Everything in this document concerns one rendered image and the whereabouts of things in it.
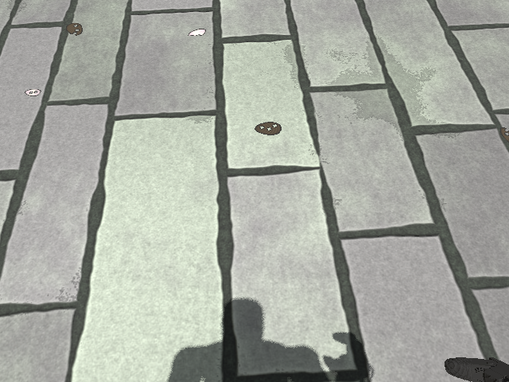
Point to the right robot hand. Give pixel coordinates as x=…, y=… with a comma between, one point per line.
x=478, y=370

